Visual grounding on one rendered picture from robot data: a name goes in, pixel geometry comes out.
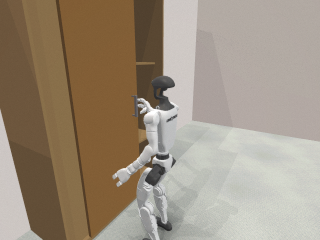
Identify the left robot upper arm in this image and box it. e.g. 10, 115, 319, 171
143, 110, 160, 156

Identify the robot left hand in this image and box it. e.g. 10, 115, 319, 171
112, 168, 131, 187

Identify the left robot forearm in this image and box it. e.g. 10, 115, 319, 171
126, 146, 153, 175

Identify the robot right hand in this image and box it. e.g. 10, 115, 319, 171
137, 98, 151, 114

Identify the wardrobe door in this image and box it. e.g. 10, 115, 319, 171
26, 0, 89, 240
55, 0, 140, 238

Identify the robot head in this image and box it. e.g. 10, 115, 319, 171
151, 75, 175, 111

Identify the humanoid robot torso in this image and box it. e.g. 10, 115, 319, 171
152, 102, 178, 176

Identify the handle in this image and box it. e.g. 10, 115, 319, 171
131, 95, 138, 117

